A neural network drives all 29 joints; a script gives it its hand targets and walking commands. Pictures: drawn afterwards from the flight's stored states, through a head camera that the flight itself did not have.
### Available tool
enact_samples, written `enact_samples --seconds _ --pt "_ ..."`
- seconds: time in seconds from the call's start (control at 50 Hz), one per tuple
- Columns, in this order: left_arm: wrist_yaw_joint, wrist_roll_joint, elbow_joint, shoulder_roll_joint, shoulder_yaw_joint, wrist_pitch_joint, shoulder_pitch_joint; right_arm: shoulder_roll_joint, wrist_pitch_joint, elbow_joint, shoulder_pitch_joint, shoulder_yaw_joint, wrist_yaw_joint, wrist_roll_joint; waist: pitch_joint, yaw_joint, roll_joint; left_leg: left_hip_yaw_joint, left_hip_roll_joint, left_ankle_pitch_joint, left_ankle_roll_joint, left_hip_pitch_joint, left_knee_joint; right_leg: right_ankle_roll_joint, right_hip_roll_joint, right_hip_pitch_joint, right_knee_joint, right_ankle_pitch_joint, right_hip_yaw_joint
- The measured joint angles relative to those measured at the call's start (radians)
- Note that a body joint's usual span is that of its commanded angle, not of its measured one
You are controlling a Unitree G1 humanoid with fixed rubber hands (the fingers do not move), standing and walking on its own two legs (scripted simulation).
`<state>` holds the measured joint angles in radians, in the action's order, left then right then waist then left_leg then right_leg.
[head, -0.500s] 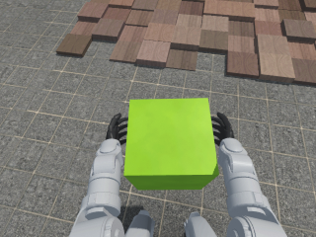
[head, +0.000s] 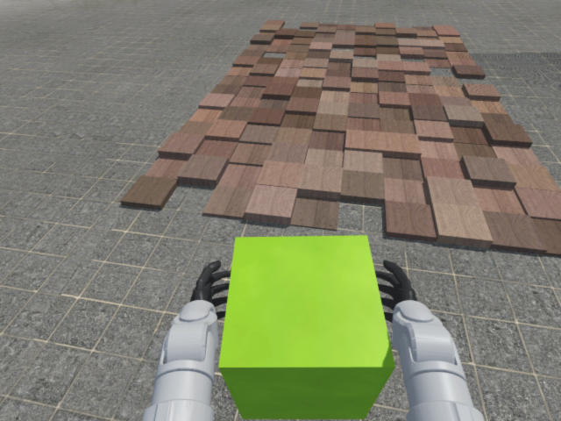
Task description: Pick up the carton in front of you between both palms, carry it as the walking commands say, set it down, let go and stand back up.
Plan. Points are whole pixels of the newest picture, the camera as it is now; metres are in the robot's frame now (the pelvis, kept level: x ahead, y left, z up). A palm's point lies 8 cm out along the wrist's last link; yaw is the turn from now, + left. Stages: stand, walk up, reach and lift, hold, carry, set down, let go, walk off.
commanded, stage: reach and lift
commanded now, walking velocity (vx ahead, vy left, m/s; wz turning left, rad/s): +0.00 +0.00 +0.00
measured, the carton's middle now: (302, 331) +0.30 +0.00 -0.05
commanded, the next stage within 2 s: hold in 0.94 s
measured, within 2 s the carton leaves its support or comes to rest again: neither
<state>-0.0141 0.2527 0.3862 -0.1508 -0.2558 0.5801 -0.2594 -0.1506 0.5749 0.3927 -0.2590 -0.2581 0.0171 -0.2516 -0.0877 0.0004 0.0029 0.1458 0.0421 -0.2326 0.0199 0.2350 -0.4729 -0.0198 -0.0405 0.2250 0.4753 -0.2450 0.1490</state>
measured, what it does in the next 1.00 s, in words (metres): stands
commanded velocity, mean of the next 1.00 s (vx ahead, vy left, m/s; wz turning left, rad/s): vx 0.00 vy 0.00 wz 0.00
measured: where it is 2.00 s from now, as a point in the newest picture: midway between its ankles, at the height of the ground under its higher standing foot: outside the picture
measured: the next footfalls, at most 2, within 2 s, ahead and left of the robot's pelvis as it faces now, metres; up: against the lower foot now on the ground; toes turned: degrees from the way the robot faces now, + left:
none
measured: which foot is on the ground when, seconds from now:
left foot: down 0.00-1.00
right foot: down 0.00-1.00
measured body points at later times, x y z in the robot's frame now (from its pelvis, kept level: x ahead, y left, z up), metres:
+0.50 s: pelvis -0.01 +0.00 +0.00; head -0.03 +0.00 +0.45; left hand +0.30 +0.15 +0.02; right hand +0.30 -0.15 +0.02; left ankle +0.01 +0.13 -0.74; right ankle +0.01 -0.13 -0.74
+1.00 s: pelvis +0.01 +0.00 +0.01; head -0.03 +0.00 +0.46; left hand +0.30 +0.15 +0.04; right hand +0.30 -0.15 +0.04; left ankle +0.01 +0.13 -0.74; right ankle +0.01 -0.13 -0.74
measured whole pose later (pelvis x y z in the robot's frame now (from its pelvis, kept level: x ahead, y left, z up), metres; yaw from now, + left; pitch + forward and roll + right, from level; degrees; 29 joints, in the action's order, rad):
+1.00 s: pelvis +0.01 +0.00 +0.01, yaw +0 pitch -5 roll +0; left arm 0.00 0.27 0.25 -0.15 -0.21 0.71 -0.24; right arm -0.15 0.71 0.26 -0.24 -0.21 0.00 -0.27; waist -0.01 0.00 0.00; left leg 0.14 0.03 -0.20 0.02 0.08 -0.37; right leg -0.02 -0.03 0.07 0.37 -0.21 0.14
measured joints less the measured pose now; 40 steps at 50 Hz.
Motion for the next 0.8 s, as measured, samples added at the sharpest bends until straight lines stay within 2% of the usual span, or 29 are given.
enact_samples --seconds 0.12,0.34,0.8 --pt "0.017 0.042 0.026 -0.011 -0.036 0.034 -0.044 -0.010 0.034 0.022 -0.041 -0.039 -0.019 -0.043 0.043 -0.004 0.000 -0.004 -0.001 0.006 0.000 -0.036 0.001 0.000 0.000 -0.035 0.000 0.006 0.001" --pt "0.023 0.048 -0.004 -0.017 -0.051 0.041 -0.072 -0.016 0.039 -0.003 -0.072 -0.052 -0.026 -0.050 0.084 -0.004 0.001 -0.005 -0.001 0.017 0.001 -0.042 0.007 -0.001 0.002 -0.040 -0.004 0.016 -0.003" --pt "0.017 0.025 -0.092 0.000 0.028 0.101 0.003 0.000 0.103 -0.093 0.002 0.028 -0.019 -0.027 0.074 -0.003 0.001 -0.006 -0.009 0.030 -0.002 -0.131 0.094 0.004 0.009 -0.129 -0.091 0.029 -0.008"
